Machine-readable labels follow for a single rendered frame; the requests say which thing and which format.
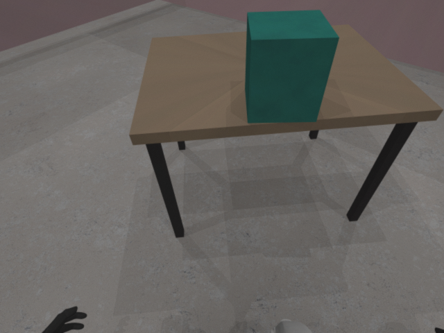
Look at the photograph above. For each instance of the carton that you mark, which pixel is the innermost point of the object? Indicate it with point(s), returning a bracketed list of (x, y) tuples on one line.
[(289, 55)]

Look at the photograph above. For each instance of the left robot hand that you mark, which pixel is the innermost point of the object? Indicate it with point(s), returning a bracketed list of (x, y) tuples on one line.
[(58, 324)]

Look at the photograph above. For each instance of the table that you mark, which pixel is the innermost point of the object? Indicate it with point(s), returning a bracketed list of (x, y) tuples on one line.
[(193, 88)]

